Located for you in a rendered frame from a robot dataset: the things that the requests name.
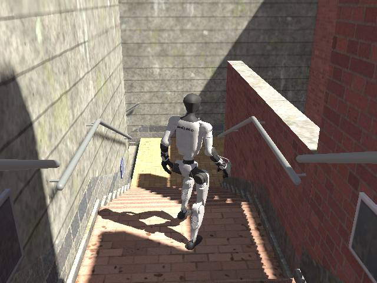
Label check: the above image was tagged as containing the left robot hand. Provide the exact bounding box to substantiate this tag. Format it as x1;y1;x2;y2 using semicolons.
161;158;173;174

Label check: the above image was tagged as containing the right robot hand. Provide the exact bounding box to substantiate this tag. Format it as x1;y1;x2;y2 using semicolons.
217;164;230;178

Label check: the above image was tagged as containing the right robot forearm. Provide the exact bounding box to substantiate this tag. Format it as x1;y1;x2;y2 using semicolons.
210;148;227;170

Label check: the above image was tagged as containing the robot torso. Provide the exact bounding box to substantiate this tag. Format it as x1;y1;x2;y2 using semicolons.
176;115;203;178

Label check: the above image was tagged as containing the left robot upper arm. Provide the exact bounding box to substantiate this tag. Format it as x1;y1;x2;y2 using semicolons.
161;116;180;147

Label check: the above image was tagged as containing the right robot upper arm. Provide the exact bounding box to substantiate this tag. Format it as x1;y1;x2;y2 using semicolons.
200;121;213;156

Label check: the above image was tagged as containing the left robot forearm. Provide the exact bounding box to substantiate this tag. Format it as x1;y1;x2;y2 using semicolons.
160;144;169;161

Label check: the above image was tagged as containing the humanoid robot head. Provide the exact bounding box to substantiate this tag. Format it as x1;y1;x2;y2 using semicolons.
180;93;201;123

